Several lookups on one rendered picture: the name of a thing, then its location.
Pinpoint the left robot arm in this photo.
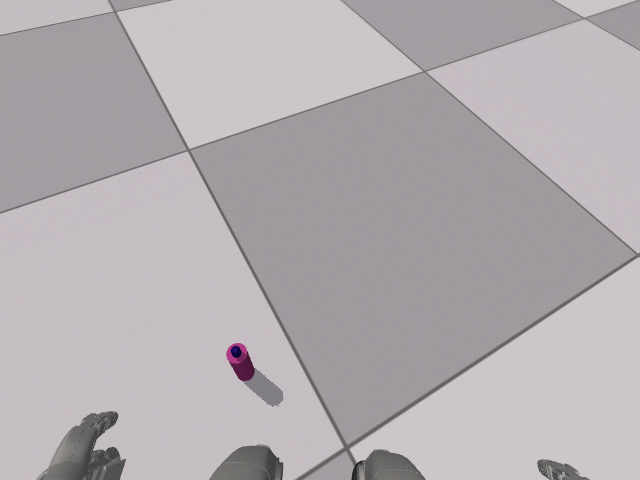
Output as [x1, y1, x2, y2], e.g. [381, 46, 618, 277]
[36, 462, 88, 480]

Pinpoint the right robot hand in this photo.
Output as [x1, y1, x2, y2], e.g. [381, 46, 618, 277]
[537, 459, 589, 480]

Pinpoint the bottle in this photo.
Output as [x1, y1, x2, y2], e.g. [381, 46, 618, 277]
[226, 343, 255, 381]

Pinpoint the left robot hand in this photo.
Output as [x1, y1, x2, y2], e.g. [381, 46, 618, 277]
[48, 411, 126, 480]

